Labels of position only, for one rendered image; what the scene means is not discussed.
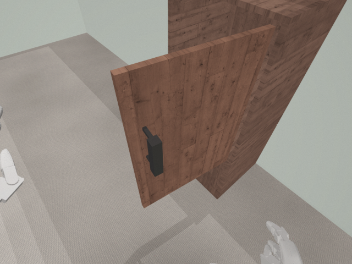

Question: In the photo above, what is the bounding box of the left robot hand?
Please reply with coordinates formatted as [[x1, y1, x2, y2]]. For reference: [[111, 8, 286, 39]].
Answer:
[[0, 105, 24, 203]]

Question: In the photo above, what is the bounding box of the cupboard door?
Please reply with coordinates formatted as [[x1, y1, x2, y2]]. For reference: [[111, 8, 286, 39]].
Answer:
[[110, 24, 276, 208]]

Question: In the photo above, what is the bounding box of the right robot hand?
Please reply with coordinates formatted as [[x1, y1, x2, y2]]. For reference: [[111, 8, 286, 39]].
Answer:
[[260, 221, 303, 264]]

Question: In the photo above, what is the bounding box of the handle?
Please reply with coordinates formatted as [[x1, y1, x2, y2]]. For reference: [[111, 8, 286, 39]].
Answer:
[[142, 126, 163, 177]]

